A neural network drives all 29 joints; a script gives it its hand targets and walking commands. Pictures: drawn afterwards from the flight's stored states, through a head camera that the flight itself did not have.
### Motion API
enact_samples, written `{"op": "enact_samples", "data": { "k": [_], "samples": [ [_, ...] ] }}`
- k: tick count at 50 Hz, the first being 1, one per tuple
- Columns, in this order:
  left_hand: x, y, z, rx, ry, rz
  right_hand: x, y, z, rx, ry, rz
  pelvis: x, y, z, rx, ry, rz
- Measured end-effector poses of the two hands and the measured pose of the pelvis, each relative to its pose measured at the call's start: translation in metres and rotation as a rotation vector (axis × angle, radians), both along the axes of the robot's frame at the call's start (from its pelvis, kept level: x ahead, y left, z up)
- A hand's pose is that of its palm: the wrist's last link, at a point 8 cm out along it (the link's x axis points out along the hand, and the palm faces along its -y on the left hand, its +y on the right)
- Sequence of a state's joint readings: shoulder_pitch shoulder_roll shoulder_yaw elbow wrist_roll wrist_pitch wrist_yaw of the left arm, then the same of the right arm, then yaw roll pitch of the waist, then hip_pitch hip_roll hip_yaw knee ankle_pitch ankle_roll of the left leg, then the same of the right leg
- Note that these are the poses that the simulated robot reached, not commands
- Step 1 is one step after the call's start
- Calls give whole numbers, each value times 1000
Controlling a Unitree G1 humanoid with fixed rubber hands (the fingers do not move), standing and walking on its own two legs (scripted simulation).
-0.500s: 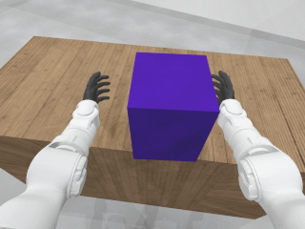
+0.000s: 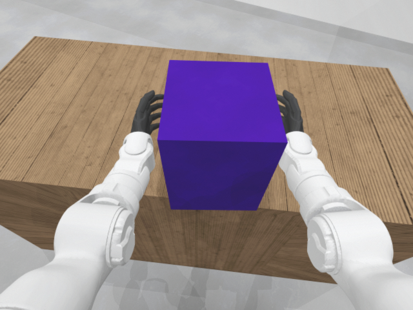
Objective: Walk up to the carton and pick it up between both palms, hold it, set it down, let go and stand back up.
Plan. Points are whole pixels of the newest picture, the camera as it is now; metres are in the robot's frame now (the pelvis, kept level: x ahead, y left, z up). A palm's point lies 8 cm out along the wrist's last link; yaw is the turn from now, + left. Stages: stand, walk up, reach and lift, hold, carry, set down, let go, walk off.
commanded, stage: reach and lift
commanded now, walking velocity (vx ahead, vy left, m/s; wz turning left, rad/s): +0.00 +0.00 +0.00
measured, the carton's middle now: (216, 140) +0.46 -0.01 +0.04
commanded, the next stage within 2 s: none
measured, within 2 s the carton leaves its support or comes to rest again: leaves its support in 1.68 s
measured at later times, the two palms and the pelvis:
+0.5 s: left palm (136, 136) +0.43 +0.15 +0.09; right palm (286, 140) +0.42 -0.14 +0.10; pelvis +0.03 +0.01 +0.02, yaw -1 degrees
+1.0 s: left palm (134, 138) +0.42 +0.15 +0.09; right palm (285, 141) +0.42 -0.14 +0.10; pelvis +0.03 +0.01 +0.02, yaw +0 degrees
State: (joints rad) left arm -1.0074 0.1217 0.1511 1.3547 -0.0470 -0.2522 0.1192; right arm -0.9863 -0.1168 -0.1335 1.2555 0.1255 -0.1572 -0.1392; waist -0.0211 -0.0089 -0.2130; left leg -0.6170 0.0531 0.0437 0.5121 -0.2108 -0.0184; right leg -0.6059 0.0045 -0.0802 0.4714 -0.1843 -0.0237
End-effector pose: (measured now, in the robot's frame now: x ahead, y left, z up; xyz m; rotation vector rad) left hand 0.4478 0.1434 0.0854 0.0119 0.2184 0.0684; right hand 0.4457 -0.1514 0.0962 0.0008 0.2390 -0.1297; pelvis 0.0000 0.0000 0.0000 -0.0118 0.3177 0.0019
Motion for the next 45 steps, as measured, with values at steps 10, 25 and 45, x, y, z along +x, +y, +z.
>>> {"op": "enact_samples", "data": {
  "k": [10, 25, 45],
  "samples": [
    [-3, 4, 4, 25, 7, 14, -8, 7, 0, -8, -27, -18, 8, 6, 12, -1, -96, -11],
    [-18, 10, 4, 8, 0, 25, -25, 14, 0, -67, -76, -7, 27, 13, 19, 0, -251, -12],
    [-22, 10, 6, 30, 4, 32, -25, 14, -1, -60, -93, 3, 30, 13, 19, -2, -258, -4]
  ]
}}
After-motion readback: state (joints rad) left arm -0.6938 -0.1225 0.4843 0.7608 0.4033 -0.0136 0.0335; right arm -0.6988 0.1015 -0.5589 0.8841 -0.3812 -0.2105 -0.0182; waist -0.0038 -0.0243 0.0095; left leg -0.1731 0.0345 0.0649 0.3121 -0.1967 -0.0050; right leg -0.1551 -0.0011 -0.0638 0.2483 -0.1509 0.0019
